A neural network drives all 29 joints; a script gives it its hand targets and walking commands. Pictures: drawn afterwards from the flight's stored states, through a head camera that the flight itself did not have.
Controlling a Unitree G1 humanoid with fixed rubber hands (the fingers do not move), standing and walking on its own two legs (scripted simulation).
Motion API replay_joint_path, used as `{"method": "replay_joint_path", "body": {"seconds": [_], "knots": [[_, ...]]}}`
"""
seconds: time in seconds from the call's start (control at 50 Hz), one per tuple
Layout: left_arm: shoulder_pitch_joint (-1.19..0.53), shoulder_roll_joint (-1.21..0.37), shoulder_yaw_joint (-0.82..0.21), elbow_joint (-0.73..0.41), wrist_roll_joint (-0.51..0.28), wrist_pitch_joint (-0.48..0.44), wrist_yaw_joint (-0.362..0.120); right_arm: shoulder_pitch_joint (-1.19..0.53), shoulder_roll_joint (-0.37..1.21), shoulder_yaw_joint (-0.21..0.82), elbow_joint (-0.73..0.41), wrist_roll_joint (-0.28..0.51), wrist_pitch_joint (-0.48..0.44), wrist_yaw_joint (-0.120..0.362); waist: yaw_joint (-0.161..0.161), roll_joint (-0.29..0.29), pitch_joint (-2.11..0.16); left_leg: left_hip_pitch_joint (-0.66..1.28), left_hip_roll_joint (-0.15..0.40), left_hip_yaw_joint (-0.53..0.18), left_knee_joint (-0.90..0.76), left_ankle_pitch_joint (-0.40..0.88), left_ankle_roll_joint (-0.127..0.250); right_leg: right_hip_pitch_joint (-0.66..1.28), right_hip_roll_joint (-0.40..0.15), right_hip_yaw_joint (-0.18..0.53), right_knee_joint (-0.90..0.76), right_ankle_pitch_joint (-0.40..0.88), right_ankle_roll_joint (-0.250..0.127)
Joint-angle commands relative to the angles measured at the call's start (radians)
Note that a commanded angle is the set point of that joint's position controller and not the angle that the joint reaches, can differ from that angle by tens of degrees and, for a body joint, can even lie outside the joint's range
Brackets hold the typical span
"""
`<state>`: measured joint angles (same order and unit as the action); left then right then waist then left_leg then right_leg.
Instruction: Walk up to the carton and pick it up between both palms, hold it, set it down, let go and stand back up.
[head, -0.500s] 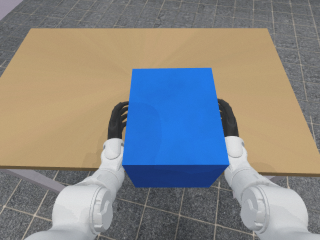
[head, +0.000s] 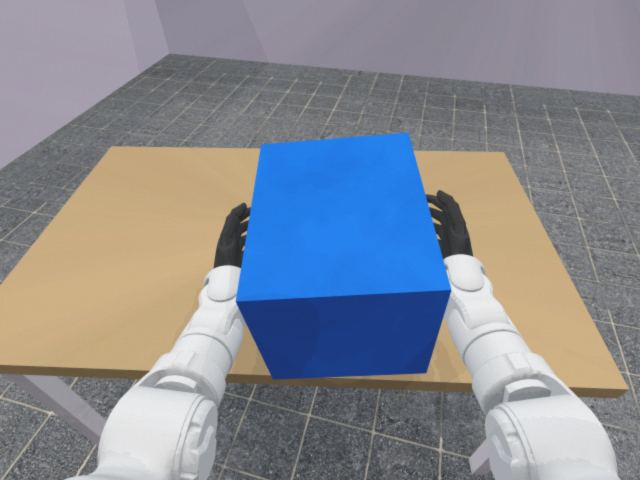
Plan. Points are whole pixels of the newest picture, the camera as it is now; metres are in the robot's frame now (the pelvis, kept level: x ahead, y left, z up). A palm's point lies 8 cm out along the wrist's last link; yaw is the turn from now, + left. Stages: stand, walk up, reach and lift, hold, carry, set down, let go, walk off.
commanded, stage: reach and lift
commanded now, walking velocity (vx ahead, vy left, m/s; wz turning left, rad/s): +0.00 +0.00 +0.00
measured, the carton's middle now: (341, 255) +0.41 -0.04 +0.08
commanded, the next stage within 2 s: hold in 1.92 s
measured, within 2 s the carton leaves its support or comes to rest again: neither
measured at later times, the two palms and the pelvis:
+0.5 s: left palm (211, 260) +0.39 +0.12 +0.12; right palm (448, 253) +0.37 -0.17 +0.12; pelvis -0.01 +0.00 +0.02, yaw -2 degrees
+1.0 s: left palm (181, 258) +0.37 +0.15 +0.15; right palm (439, 244) +0.36 -0.15 +0.15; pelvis +0.00 +0.01 +0.02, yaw +0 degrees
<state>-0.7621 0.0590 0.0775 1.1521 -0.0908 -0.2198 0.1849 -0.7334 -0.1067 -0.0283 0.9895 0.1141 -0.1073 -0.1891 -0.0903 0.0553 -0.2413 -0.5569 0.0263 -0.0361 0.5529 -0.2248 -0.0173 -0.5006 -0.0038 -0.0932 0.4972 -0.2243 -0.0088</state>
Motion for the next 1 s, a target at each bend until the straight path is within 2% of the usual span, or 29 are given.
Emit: {"method": "replay_joint_path", "body": {"seconds": [0.0,0.06,0.14,0.2,0.28,0.44,0.62,0.84,0.88,0.9,0.92,0.94,0.96,0.98], "knots": [[-0.778,-0.771,-0.163,-0.271,0.155,0.010,-0.188,-0.638,0.815,0.247,-0.164,-0.047,0.034,0.159,0.009,-0.075,-0.404,0.323,-0.058,-0.018,-0.125,0.182,0.005,0.302,0.027,0.082,-0.096,0.316,0.035],[-0.745,-0.745,-0.063,-0.222,0.220,0.052,-0.213,-0.658,0.785,0.163,-0.119,-0.077,0.039,0.179,0.039,-0.061,-0.305,0.364,-0.049,0.016,-0.182,0.162,0.001,0.347,0.027,0.075,-0.138,0.272,0.028],[-0.720,-0.714,0.007,-0.251,0.286,0.112,-0.228,-0.666,0.749,0.080,-0.108,-0.136,0.034,0.207,0.055,-0.062,-0.234,0.415,-0.041,0.059,-0.242,0.153,-0.006,0.402,0.031,0.066,-0.187,0.237,0.027],[-0.716,-0.707,0.006,-0.318,0.299,0.155,-0.230,-0.678,0.736,0.045,-0.132,-0.170,0.022,0.224,0.056,-0.067,-0.241,0.455,-0.039,0.083,-0.263,0.157,-0.010,0.433,0.035,0.058,-0.209,0.233,0.032],[-0.718,-0.721,-0.051,-0.419,0.282,0.197,-0.219,-0.700,0.731,0.042,-0.185,-0.187,0.000,0.233,0.054,-0.059,-0.305,0.511,-0.035,0.093,-0.260,0.189,-0.017,0.460,0.037,0.045,-0.222,0.263,0.033],[-0.643,-0.773,-0.216,-0.599,0.234,0.279,-0.187,-0.687,0.736,0.164,-0.327,-0.118,0.007,0.207,0.051,-0.042,-0.398,0.586,-0.037,0.065,-0.206,0.324,-0.027,0.489,0.046,0.037,-0.218,0.362,0.029],[-0.473,-0.770,-0.332,-0.820,0.208,0.457,-0.223,-0.617,0.738,0.354,-0.560,0.020,0.130,0.130,0.039,-0.058,-0.312,0.580,-0.062,0.021,-0.184,0.378,-0.026,0.549,0.055,0.056,-0.208,0.428,0.049],[-0.390,-0.748,-0.426,-1.041,0.193,0.595,-0.257,-0.525,0.711,0.430,-0.753,0.101,0.231,0.091,-0.009,-0.017,-0.235,0.628,-0.070,-0.006,-0.171,0.425,-0.055,0.541,0.070,0.039,-0.207,0.435,0.051],[-0.368,-0.733,-0.424,-1.079,0.195,0.608,-0.269,-0.501,0.703,0.418,-0.774,0.105,0.243,0.082,-0.034,-0.024,-0.213,0.622,-0.073,0.009,-0.177,0.397,-0.043,0.543,0.067,0.032,-0.204,0.459,0.069],[-0.369,-0.736,-0.437,-1.088,0.193,0.612,-0.273,-0.529,0.704,0.435,-0.794,0.112,0.243,0.080,-0.023,-0.019,-0.217,0.628,-0.075,0.010,-0.179,0.404,-0.044,0.536,0.068,0.028,-0.200,0.459,0.077],[-0.361,-0.722,-0.436,-1.096,0.192,0.620,-0.275,-0.516,0.694,0.430,-0.795,0.103,0.247,0.077,-0.030,-0.014,-0.219,0.641,-0.073,0.004,-0.183,0.397,-0.045,0.539,0.065,0.031,-0.208,0.454,0.069],[-0.336,-0.731,-0.444,-1.111,0.194,0.629,-0.280,-0.508,0.698,0.442,-0.818,0.112,0.249,0.078,-0.013,-0.010,-0.221,0.642,-0.073,0.004,-0.174,0.414,-0.044,0.541,0.066,0.036,-0.208,0.460,0.066],[-0.355,-0.718,-0.452,-1.130,0.197,0.630,-0.280,-0.503,0.695,0.441,-0.814,0.113,0.254,0.083,-0.025,-0.002,-0.239,0.654,-0.071,0.010,-0.184,0.403,-0.047,0.524,0.075,0.023,-0.213,0.428,0.065],[-0.350,-0.711,-0.441,-1.141,0.205,0.634,-0.275,-0.488,0.682,0.449,-0.798,0.111,0.258,0.089,-0.011,0.010,-0.222,0.654,-0.065,0.012,-0.183,0.409,-0.049,0.528,0.071,0.026,-0.212,0.414,0.059]]}}
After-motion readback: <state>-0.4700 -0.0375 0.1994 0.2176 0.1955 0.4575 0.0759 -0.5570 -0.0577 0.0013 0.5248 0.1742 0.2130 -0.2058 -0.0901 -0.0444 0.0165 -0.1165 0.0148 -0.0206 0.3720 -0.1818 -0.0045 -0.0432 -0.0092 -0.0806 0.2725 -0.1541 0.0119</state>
